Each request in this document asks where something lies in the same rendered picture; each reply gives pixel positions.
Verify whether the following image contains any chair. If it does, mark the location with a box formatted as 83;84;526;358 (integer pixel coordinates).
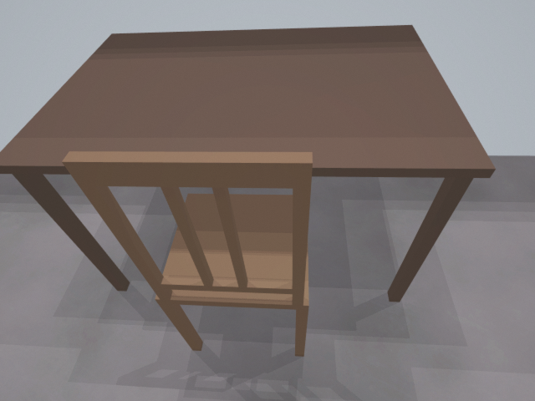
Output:
62;151;313;357

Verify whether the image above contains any table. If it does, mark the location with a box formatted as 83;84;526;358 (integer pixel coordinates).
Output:
0;25;496;302

